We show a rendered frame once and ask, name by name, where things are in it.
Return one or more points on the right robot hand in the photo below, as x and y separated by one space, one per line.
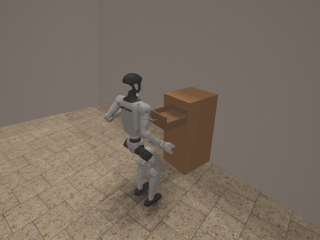
168 148

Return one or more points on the handle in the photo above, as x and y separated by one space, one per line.
151 120

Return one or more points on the robot right foot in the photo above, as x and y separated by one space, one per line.
156 197

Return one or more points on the cabinet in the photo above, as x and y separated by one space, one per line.
193 141

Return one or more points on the right robot upper arm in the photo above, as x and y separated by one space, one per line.
145 110

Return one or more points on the drawer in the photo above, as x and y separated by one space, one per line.
169 117

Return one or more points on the left robot forearm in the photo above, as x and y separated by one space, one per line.
117 113

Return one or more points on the left robot upper arm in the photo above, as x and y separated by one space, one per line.
113 109

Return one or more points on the right robot forearm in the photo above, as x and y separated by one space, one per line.
154 140

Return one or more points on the robot left thigh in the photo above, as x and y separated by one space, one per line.
142 162

